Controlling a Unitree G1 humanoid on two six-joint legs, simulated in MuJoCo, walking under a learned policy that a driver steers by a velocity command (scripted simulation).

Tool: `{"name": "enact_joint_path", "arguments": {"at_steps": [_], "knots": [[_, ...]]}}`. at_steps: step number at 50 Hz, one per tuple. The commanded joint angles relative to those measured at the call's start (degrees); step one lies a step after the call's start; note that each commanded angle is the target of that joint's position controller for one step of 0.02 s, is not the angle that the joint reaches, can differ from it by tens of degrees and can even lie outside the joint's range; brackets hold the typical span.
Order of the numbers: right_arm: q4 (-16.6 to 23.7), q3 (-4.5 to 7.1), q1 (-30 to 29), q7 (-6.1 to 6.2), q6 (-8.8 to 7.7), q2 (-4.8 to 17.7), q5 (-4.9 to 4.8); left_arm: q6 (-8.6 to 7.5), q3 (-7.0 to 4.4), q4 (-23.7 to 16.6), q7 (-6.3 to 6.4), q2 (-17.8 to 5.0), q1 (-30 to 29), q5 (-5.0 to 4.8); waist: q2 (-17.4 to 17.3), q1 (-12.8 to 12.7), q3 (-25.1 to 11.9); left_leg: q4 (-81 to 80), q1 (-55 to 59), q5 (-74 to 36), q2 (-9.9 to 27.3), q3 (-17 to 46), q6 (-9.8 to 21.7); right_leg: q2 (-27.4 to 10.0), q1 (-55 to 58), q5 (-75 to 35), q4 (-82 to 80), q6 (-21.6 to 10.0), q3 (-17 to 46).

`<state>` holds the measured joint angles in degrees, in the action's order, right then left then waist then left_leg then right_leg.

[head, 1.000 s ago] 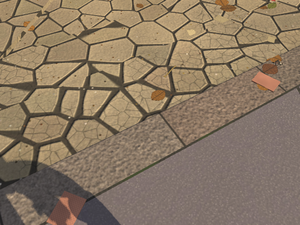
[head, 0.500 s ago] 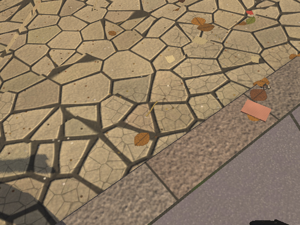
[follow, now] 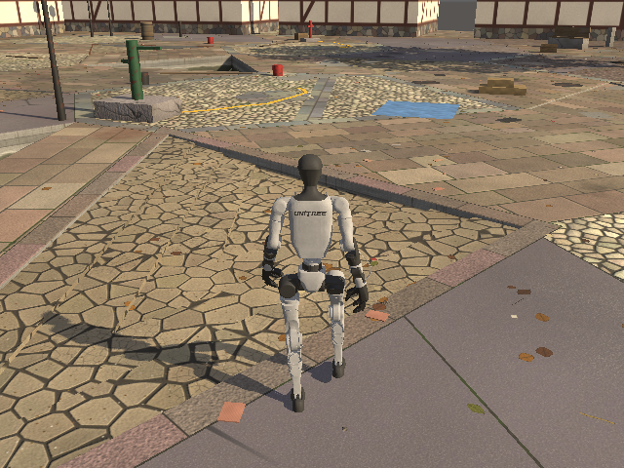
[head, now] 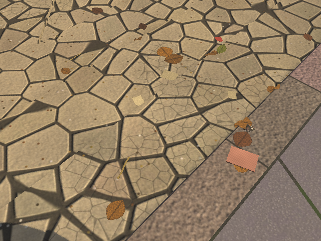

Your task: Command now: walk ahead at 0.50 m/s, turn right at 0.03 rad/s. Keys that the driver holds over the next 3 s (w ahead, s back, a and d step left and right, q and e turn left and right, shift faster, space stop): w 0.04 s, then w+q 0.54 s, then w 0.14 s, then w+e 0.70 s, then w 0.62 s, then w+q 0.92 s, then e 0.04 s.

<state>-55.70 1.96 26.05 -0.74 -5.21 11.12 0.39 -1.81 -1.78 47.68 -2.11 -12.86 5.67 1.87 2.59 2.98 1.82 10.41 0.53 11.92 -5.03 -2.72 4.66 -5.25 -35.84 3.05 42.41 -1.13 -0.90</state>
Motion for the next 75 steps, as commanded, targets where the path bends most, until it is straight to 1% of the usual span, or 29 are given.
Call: {"name": "enact_joint_path", "arguments": {"at_steps": [1, 5, 7, 8, 9, 10, 11, 12, 14, 24, 30, 33, 35, 36, 37, 38, 40, 41, 46, 56, 61, 63, 64, 65, 66, 67, 69, 71, 75], "knots": [[1.42, 1.49, 3.29, 0.48, -0.54, 8.34, 0.23, -0.93, 0.04, -5.20, 0.08, -2.36, -7.45, -0.32, -6.85, 0.50, 2.78, -1.69, -0.12, -24.67, 15.42, 7.14, 6.05, 2.07, 0.47, -2.03, -5.74, -0.41, -2.66], [0.72, 1.69, 2.86, 1.20, 0.00, 9.57, 0.69, -1.82, -0.45, -5.97, 0.54, -3.85, -7.22, -0.37, -7.00, -1.26, 2.66, 4.19, 3.41, -34.22, 17.75, 9.27, 5.62, 4.10, 6.15, 4.15, -11.12, -2.60, -2.13], [0.97, 1.86, 0.65, 1.19, 0.27, 10.47, 0.39, -2.78, -1.49, -2.21, 1.47, -5.65, 4.52, 0.02, -5.78, -6.69, -3.22, 17.04, 1.27, -42.63, 15.32, 7.85, 3.94, 6.95, 21.98, 4.49, -17.08, -4.43, -2.92], [1.88, 1.47, 0.10, 1.01, 0.18, 9.35, -0.20, -3.52, -2.52, 0.20, 2.26, -8.59, 13.74, 1.15, -3.37, -10.09, -9.41, 28.83, -7.25, -32.82, 12.59, 6.26, 2.87, 1.46, 36.70, 4.57, -17.59, -6.34, 2.27], [4.47, 0.12, 2.82, 0.70, 0.11, 3.84, -2.05, -3.71, -3.83, 0.27, 2.97, -14.30, 20.54, 2.72, 6.32, -10.39, -18.03, 47.94, -24.26, -5.41, 5.81, 2.09, 0.48, -15.69, 53.18, 11.53, -19.91, -10.36, 23.27], [3.65, 1.14, 5.87, 1.18, 0.80, 6.38, -1.57, -2.60, -4.25, 0.59, 2.42, -14.68, 19.16, 0.96, 9.53, -8.31, -19.99, 57.87, -32.55, 17.78, 1.90, 3.69, 0.65, -21.46, 52.24, 13.54, -25.85, -13.60, 37.56], [3.37, 1.98, 2.43, 1.32, 1.46, 8.86, -0.29, -2.15, -3.16, -0.47, 2.08, -9.95, 13.54, -0.07, 2.51, -6.34, -10.95, 60.36, -34.91, 13.73, 5.74, 6.44, 1.05, -18.45, 44.08, 17.93, -27.17, -12.16, 30.41], [3.87, 1.71, -0.71, 0.80, 1.49, 7.13, -0.03, -2.44, -2.25, -1.03, 1.88, -6.44, 9.30, -0.47, 0.61, -5.31, -4.32, 58.59, -34.75, 9.58, 7.70, 6.53, 0.82, -15.72, 36.05, 16.69, -30.14, -10.83, 22.84], [4.17, 1.93, -2.01, -0.01, 2.65, 5.88, 0.99, -3.25, -1.60, -0.27, 2.22, -4.05, 7.50, -0.63, 2.13, -2.79, 0.31, 54.79, -31.58, 6.01, 10.10, 6.06, 0.15, -11.20, 27.79, 9.73, -33.50, -7.48, 12.50], [10.40, 1.52, -17.49, -2.73, 4.50, 3.62, 1.16, -4.93, -2.05, 3.31, 2.75, -5.41, 14.48, -0.99, 1.29, -3.19, 3.29, 38.27, -38.03, -12.60, 10.08, 1.47, -2.23, -7.01, 29.70, -9.66, -34.96, -6.03, -6.90], [13.49, 1.10, -24.73, -3.35, 4.16, 4.30, 1.74, -4.28, -2.32, 5.47, 3.57, -6.90, 19.37, -0.75, 1.00, -5.17, 3.83, 26.93, -35.22, -12.70, 8.16, -3.39, 1.65, -9.58, 38.98, -21.54, -29.54, -5.76, -11.60], [12.56, 1.71, -21.07, -2.42, 3.94, 5.47, 2.45, -3.20, -2.63, 6.58, 3.85, -9.06, 19.61, -0.38, 3.24, -2.97, 1.23, 24.28, -26.97, -0.96, 3.15, -5.74, 4.73, -10.65, 42.16, -42.90, -20.03, -6.02, -12.61], [8.04, 3.05, -8.65, -1.62, 2.93, 7.50, 2.96, -2.18, -2.50, 6.79, 3.58, -9.34, 19.27, -0.38, 1.66, 2.39, -5.21, 17.01, -12.31, -1.21, 0.24, -4.65, 7.21, -9.62, 39.62, -39.56, -2.40, -5.39, -13.50], [6.52, 4.78, 0.89, -0.84, 2.44, 14.02, 4.64, -2.26, -1.15, 4.32, 2.94, -4.98, 22.30, -2.32, -9.22, 4.75, -14.47, 18.00, 12.31, -1.85, 14.54, 14.21, 13.74, -6.06, 18.50, -20.08, 18.22, -2.99, -14.54], [5.91, 5.47, 2.10, -0.25, 2.97, 16.14, 1.89, -2.69, -1.19, 3.57, 2.10, -4.67, 22.87, -2.59, -16.71, 3.55, -20.53, 8.59, 21.33, -3.88, 28.08, 39.15, 19.46, 5.93, 2.37, 28.31, 37.32, -0.74, -9.68], [6.97, 5.08, -1.29, 0.28, 3.35, 15.74, 0.86, -2.85, -2.38, 1.95, 2.26, -8.69, 14.76, -2.25, -6.37, 3.84, -14.39, 7.13, 16.25, -10.18, 26.39, 31.87, 17.12, 3.30, -3.09, 23.77, 38.35, -1.48, -0.59], [6.50, 3.47, -7.53, 0.46, 2.44, 10.23, 1.11, -3.19, -1.89, 2.69, 1.98, -6.07, 13.02, -2.99, -1.68, -0.10, -3.78, 4.38, 2.04, -18.32, 22.82, 17.83, 11.51, -0.13, -0.15, 17.50, 29.38, -2.71, 2.81], [6.09, 2.84, -9.61, 0.56, 1.77, 8.23, 0.72, -2.09, -2.02, 3.38, 1.88, -5.40, 14.03, -1.62, -2.37, -2.36, -1.33, 2.51, -3.00, -18.03, 20.45, 12.97, 8.77, -1.04, 3.04, 15.97, 25.08, -2.57, 3.58], [4.61, 2.49, -8.30, 0.72, -0.81, 8.41, 0.41, 0.91, -2.16, 4.31, 0.39, -3.08, 13.39, -0.57, -5.18, -4.28, 1.36, -3.50, -6.65, -18.61, 17.02, 3.09, 5.23, -0.60, 3.19, 6.91, 17.93, -1.79, 2.85], [0.65, 1.81, -2.95, 1.95, -1.89, 8.41, 0.54, -0.16, -1.02, -1.73, -1.27, -2.25, -4.62, -0.31, -5.23, -0.27, 7.04, -2.85, -0.40, -18.43, 16.67, -7.11, 2.22, 1.44, 2.11, -14.45, -10.11, -3.41, -4.23], [-0.64, 2.61, -4.21, 3.23, -0.26, 11.41, 0.91, 0.07, -2.11, -1.18, -0.94, -5.13, 1.51, 0.90, -7.48, -4.52, 2.09, 12.89, 8.48, -44.83, 19.78, -9.06, 0.99, 5.21, 10.33, -1.56, -14.55, -8.45, -5.70], [1.31, 2.81, -9.79, 2.86, 0.28, 11.42, 1.22, -0.20, -3.98, 4.00, -0.11, -8.37, 15.78, 1.18, -3.83, -11.64, -3.66, 33.78, -0.13, -36.45, 17.52, -9.76, -0.01, 6.63, 27.50, -2.31, -18.41, -10.90, -3.35], [2.88, 3.02, -12.70, 2.02, 0.14, 10.80, 0.57, -0.19, -5.62, 6.25, 0.93, -10.85, 19.74, 0.42, 5.91, -14.03, -5.88, 54.42, -12.12, -9.09, 8.81, -11.63, -2.00, 3.59, 38.45, -8.50, -19.80, -13.17, -0.02], [6.13, 1.89, -7.87, 1.59, -0.26, 5.74, 0.95, -0.63, -6.08, 5.92, 1.03, -15.66, 19.33, 0.62, 13.30, -7.06, -7.40, 70.42, -32.19, 22.69, 4.53, -6.25, -3.33, -8.10, 52.08, -42.48, -8.90, -16.67, 15.11], [7.51, 1.44, -5.95, 1.31, -0.34, 6.77, -0.15, -0.44, -6.33, 5.14, 1.42, -16.70, 22.82, -0.89, 10.52, -9.62, -17.60, 76.40, -41.02, 20.90, 3.34, 1.77, -4.42, -14.36, 59.04, -34.98, -14.37, -27.07, 26.57], [7.84, 1.21, -8.78, 1.26, -1.11, 7.86, 0.02, 0.03, -5.62, 4.40, 2.21, -13.07, 19.27, -1.28, 4.74, -8.92, -11.64, 71.54, -45.22, 14.51, 7.08, 5.09, -4.49, -14.24, 52.24, -14.42, -21.63, -24.97, 27.84], [8.22, 1.84, -12.89, 0.55, -0.46, 9.76, 1.29, 0.17, -4.08, 3.38, 2.69, -8.39, 12.55, -1.24, -2.69, -4.46, -1.15, 60.45, -41.92, 9.85, 10.37, 4.96, -5.77, -8.95, 37.27, -4.81, -27.54, -19.80, 23.90], [8.16, 1.63, -12.06, -0.05, 1.80, 8.74, 2.78, -0.65, -3.96, 2.82, 2.92, -9.36, 12.24, -1.89, -3.83, -2.21, -0.21, 53.37, -34.79, 8.96, 11.38, 4.42, -7.83, -6.63, 28.68, -10.52, -29.18, -18.68, 20.25], [10.39, 0.57, -17.72, -0.70, 2.45, 6.30, 2.02, -2.33, -4.08, 3.69, 2.08, -10.40, 13.53, -1.87, -1.26, -2.70, 0.69, 38.83, -30.76, -2.50, 11.19, 1.36, -7.88, -1.15, 23.99, -18.81, -30.33, -14.79, 12.05]]}}
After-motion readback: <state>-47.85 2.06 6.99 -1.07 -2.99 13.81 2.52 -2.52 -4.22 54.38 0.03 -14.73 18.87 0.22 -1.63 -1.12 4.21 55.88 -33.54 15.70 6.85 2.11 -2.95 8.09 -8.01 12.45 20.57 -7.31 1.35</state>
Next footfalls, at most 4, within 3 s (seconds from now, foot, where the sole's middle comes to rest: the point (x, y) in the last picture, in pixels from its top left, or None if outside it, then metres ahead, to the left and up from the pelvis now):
0.16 right None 0.25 -0.12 -0.78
0.70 left None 0.47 0.11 -0.78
1.28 right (147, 178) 0.79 0.03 -0.82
1.72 left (112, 131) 1.08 0.21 -0.82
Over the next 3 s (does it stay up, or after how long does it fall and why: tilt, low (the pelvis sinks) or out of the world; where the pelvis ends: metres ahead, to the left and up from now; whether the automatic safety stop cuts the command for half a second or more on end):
stays up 1.57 0.16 -0.07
